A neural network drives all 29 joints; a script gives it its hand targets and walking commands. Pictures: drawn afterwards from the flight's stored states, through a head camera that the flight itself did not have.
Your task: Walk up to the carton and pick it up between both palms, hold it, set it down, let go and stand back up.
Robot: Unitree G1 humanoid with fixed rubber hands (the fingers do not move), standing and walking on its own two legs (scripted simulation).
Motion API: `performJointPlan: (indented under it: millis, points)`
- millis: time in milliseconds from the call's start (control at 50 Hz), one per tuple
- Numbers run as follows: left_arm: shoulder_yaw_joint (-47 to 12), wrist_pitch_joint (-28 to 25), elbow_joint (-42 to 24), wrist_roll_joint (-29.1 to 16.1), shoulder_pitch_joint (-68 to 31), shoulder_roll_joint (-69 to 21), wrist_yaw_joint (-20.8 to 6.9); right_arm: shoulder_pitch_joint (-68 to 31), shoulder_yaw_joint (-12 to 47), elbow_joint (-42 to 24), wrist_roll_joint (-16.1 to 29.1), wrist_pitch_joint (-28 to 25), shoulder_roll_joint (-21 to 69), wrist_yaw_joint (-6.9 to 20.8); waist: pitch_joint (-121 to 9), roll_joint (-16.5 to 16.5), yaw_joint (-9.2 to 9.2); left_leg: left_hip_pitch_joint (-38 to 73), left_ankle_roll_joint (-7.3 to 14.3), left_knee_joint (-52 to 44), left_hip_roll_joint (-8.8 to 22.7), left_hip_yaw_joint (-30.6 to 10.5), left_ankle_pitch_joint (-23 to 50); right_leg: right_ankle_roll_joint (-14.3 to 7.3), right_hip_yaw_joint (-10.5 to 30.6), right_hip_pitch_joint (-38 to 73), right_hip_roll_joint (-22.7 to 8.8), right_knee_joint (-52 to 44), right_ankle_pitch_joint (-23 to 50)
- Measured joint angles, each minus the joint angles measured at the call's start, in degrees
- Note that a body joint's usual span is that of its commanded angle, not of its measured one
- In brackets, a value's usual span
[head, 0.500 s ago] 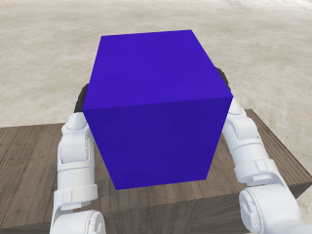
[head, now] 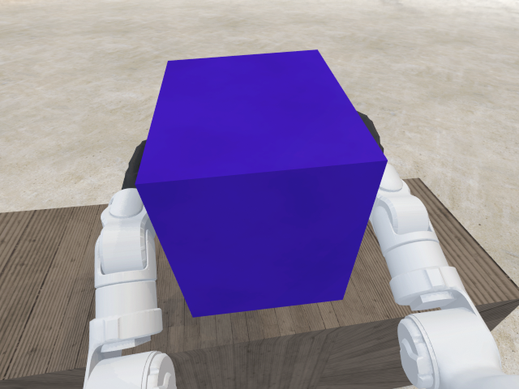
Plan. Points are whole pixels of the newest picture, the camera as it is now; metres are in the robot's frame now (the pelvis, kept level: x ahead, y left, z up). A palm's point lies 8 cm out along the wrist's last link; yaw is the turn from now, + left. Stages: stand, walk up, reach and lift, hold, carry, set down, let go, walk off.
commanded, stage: hold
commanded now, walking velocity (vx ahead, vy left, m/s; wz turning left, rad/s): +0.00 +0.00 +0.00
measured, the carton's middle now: (256, 181) +0.40 +0.00 +0.16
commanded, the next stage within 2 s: set down in 0.78 s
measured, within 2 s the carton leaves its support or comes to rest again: neither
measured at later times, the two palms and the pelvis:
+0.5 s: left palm (136, 192) +0.35 +0.18 +0.18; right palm (364, 163) +0.37 -0.16 +0.21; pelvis +0.00 +0.00 +0.00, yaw +0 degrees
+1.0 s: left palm (134, 165) +0.35 +0.18 +0.23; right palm (375, 141) +0.37 -0.16 +0.25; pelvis +0.01 +0.00 +0.00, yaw -1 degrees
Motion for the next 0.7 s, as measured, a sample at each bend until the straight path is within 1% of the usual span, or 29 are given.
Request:
performJointPlan:
  millis: [100, 220, 260, 340, 400, 480, 560, 700]
  points:
    - [0.1, -0.4, -0.2, -0.3, 0.1, 0.0, 0.2, 0.0, 0.2, 0.0, 0.0, -0.4, 0.0, 0.0, -0.4, 0.1, 0.33, -0.6, 0.0, -0.1, 0.1, 0.1, 0.3, 0.0, 0.1, -0.6, 0.1, -0.3, 0.4]
    - [-0.2, -0.8, 0.3, -0.7, 0.0, 0.4, 0.4, 0.1, -0.2, 0.0, -0.4, -0.9, 0.3, 0.0, -1.2, -0.2, 0.16, -0.5, 0.0, 0.2, 0.0, -0.1, 0.1, 0.0, -0.1, -0.3, 0.0, -0.3, 0.3]
    - [-0.2, -0.7, 0.8, -0.6, -0.2, 0.5, 0.4, -0.2, -0.4, 0.8, -0.4, -0.8, 0.4, 0.1, -1.5, -0.3, 0.09, -0.4, 0.0, 0.3, 0.0, -0.1, 0.0, 0.0, -0.1, -0.1, 0.0, -0.2, 0.2]
    - [0.4, -0.1, 3.0, 0.2, -1.3, 0.0, 0.1, -1.2, -0.9, 3.4, -0.7, -0.6, 0.2, 0.6, -1.4, -0.4, 0.46, -0.1, 0.1, 0.2, 0.0, 0.2, 0.0, -0.1, 0.2, -0.3, 0.0, 0.3, 0.0]
    - [0.6, -0.2, 3.8, 0.3, -1.6, 0.0, 0.0, -1.5, -1.0, 4.1, -0.9, -0.4, 0.1, 0.8, -1.0, -0.4, 0.75, -0.2, 0.1, 0.1, 0.0, 0.3, 0.1, 0.0, 0.3, -0.6, 0.0, 0.5, 0.0]
    - [0.1, -0.5, 2.7, -0.3, -1.3, 0.3, 0.5, -1.2, -0.8, 3.4, -0.4, -1.2, 0.1, 0.8, -0.8, -0.3, 0.81, -1.0, 0.0, 0.1, 0.1, 0.1, 0.3, 0.0, 0.2, -1.2, 0.0, 0.5, 0.1]
    - [-0.5, -1.1, 1.2, -1.1, -0.5, 0.5, 1.1, -0.5, -0.4, 1.6, 0.0, -1.8, 0.1, 0.5, -1.1, 0.1, 0.44, -1.4, -0.1, 0.3, 0.1, -0.2, 0.1, 0.0, -0.2, -1.1, 0.1, -0.2, 0.3]
    - [-0.5, -0.7, 1.3, -0.5, 0.0, 0.4, 0.7, -0.5, 0.2, 1.4, 0.1, -0.7, -0.2, 0.1, -0.9, -0.1, -0.04, -0.1, 0.0, 0.0, 0.0, -0.2, -0.2, 0.0, -0.2, 0.2, 0.0, -0.4, -0.1]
